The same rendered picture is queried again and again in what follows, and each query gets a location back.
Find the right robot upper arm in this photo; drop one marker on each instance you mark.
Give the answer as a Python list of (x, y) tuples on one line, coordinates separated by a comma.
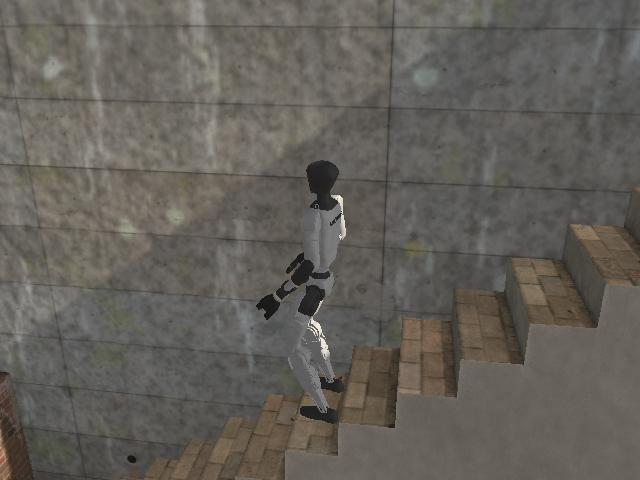
[(342, 225)]

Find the robot left hand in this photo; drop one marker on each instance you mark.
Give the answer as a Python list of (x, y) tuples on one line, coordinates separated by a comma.
[(269, 304)]

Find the robot left forearm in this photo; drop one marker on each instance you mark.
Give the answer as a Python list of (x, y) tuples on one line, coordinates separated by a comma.
[(300, 276)]

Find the robot right hand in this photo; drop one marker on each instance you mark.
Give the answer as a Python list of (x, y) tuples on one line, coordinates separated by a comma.
[(299, 259)]

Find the robot right shin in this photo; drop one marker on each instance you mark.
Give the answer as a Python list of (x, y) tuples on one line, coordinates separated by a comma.
[(320, 354)]

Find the robot right foot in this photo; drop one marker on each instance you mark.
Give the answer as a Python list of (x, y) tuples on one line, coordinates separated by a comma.
[(336, 386)]

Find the left robot upper arm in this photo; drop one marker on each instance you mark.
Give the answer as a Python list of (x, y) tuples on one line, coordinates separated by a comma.
[(310, 226)]

